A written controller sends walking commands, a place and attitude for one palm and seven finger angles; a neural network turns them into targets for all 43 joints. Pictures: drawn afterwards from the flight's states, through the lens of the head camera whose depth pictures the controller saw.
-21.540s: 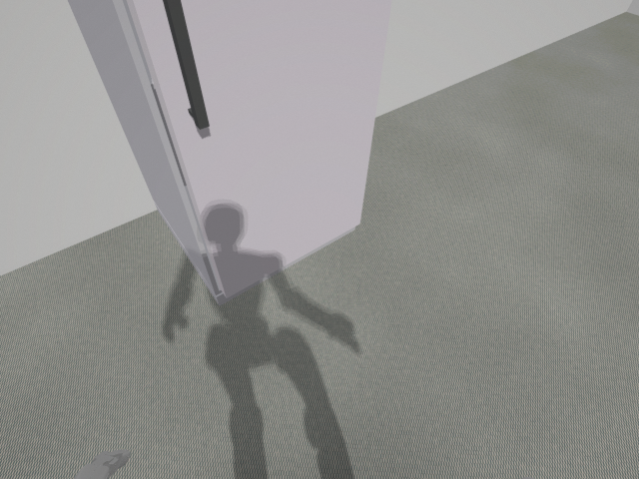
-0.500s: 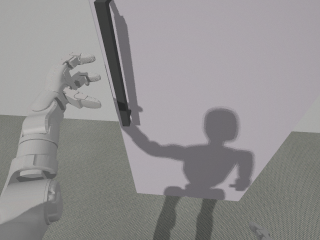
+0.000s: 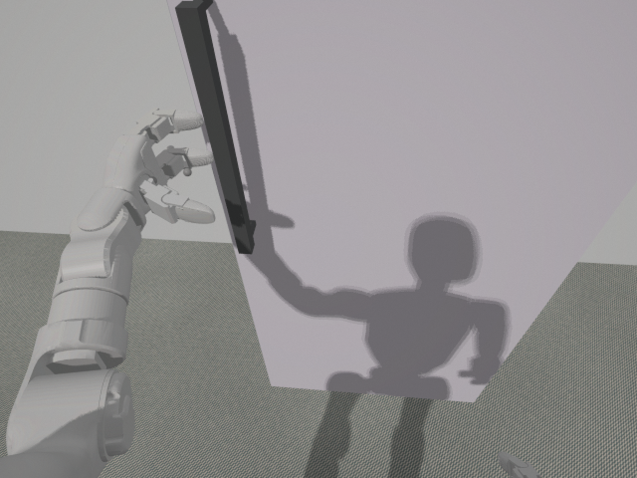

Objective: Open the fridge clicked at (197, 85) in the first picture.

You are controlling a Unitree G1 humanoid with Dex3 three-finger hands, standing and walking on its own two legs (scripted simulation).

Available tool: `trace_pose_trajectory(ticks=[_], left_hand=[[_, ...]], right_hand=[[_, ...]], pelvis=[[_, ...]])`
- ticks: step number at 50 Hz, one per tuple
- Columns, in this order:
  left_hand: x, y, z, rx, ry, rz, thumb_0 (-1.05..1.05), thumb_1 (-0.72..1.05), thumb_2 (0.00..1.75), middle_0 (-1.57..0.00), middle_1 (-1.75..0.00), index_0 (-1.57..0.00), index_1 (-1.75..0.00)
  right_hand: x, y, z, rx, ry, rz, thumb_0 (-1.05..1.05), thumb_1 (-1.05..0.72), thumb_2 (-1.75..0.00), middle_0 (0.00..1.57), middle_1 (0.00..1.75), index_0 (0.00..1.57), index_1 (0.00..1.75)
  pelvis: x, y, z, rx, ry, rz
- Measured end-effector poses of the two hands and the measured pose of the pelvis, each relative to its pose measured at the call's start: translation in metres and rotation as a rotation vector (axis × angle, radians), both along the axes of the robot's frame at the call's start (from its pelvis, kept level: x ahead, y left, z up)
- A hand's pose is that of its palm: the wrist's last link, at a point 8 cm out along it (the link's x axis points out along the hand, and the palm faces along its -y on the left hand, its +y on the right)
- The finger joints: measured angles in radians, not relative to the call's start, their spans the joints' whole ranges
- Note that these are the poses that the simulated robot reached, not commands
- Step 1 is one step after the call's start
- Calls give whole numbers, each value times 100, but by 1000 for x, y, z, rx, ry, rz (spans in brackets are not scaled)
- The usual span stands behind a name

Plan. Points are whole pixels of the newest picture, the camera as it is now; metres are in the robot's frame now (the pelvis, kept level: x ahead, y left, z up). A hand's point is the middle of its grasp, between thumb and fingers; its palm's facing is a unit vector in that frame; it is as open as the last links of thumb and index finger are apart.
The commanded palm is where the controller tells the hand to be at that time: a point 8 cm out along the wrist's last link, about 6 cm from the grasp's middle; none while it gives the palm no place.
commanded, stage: feel for the door with the fingertips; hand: left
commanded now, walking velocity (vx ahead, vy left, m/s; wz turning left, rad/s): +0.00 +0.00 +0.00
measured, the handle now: (229, 148) +0.48 +0.14 +0.19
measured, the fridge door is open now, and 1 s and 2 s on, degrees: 0 0 0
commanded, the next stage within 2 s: slide the fingers in behind the handle in 0.74 s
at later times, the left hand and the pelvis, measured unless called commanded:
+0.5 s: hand (197, 163) +0.43 +0.17 +0.20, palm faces -0.01 -1.00 +0.00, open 14.0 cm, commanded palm +0.41 +0.22 +0.20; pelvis +0.00 -0.01 +0.00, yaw +0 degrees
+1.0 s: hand (199, 159) +0.44 +0.17 +0.20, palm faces -0.02 -1.00 +0.01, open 13.6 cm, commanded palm +0.42 +0.21 +0.20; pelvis -0.01 +0.00 +0.00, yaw +0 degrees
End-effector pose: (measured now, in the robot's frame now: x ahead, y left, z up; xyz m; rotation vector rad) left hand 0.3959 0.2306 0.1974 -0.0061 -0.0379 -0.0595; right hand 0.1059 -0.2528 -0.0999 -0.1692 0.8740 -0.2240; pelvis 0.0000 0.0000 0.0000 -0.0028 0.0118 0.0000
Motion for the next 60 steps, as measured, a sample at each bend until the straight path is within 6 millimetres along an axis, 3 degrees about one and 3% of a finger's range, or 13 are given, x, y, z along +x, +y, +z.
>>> trace_pose_trajectory(ticks=[11,19,33,50,60], left_hand=[[7,-23,0,1,5,21,-1,-50,30,-30,-120,-30,-120],[10,-15,1,0,31,53,-1,-50,30,-31,-120,-30,-120],[20,-12,0,-1,39,32,-1,-50,30,-30,-120,-30,-120],[26,-8,0,0,32,35,-1,-50,30,-37,-126,-37,-125],[22,-29,-3,-20,11,-9,-1,-50,30,-32,-122,-32,-121]], right_hand=[[11,1,3,23,-38,1,1,-90,-90,20,30,20,30],[13,-1,3,24,-27,2,1,-90,-90,20,30,20,30],[-1,-9,0,-10,23,-18,1,-90,-90,20,30,20,30],[-29,4,-9,-5,80,-9,1,-90,-90,20,30,20,30],[-31,9,-6,10,47,-24,1,-90,-90,20,30,20,30]], pelvis=[[1,-4,0,4,0,-10],[2,-8,0,5,0,-9],[1,-6,0,1,11,0],[-7,3,-1,-4,25,6],[-8,7,-1,-2,15,-11]])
